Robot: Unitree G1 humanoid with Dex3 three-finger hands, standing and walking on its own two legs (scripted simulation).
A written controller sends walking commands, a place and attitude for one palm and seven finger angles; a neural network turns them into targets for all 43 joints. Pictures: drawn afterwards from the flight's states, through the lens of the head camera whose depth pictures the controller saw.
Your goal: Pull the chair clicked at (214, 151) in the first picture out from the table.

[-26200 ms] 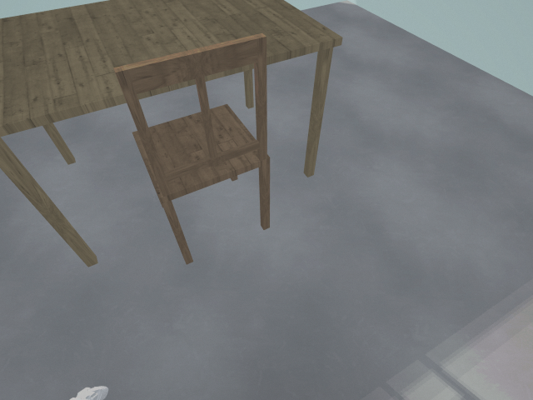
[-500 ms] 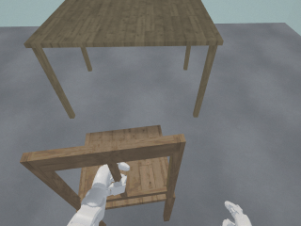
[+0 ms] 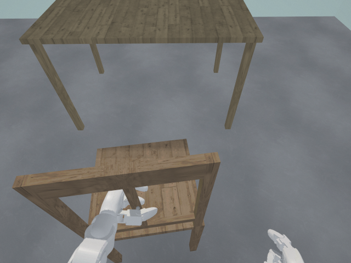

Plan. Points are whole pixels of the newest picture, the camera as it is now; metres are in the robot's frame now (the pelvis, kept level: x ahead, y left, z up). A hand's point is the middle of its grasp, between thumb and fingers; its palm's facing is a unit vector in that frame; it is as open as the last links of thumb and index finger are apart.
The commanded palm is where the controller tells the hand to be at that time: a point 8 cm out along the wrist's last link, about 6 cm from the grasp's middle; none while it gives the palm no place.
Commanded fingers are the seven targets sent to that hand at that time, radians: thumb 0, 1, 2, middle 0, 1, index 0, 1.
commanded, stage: open the thumb and straighten the fingers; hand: left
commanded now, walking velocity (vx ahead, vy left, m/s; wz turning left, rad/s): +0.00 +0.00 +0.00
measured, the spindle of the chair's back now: (136, 207) +0.28 +0.11 -0.09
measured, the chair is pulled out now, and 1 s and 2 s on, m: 0.65 0.65 0.65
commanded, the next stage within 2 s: draw the fingers out of the gap in 0.48 s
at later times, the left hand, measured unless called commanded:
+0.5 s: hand (132, 210) +0.26 +0.11 -0.05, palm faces -0.12 -0.98 -0.15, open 17.1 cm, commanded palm +0.25 +0.16 -0.02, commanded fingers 0.00 -0.55 0.20 0.00 0.00 0.00 0.00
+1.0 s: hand (124, 239) +0.19 +0.12 -0.05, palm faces -0.10 -0.98 -0.15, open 17.5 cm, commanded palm +0.18 +0.17 -0.03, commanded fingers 0.00 -0.55 0.20 0.00 0.00 0.00 0.00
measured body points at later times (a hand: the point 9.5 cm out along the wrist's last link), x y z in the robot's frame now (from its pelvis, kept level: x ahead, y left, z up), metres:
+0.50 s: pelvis +0.02 +0.00 -0.02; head +0.05 -0.02 +0.43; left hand +0.26 +0.16 -0.03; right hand +0.18 -0.24 -0.11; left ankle -0.02 +0.13 -0.72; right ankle +0.02 -0.13 -0.72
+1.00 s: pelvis +0.02 +0.00 -0.03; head +0.05 -0.01 +0.42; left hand +0.20 +0.17 -0.04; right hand +0.20 -0.23 -0.11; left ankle -0.02 +0.13 -0.72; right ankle +0.02 -0.13 -0.72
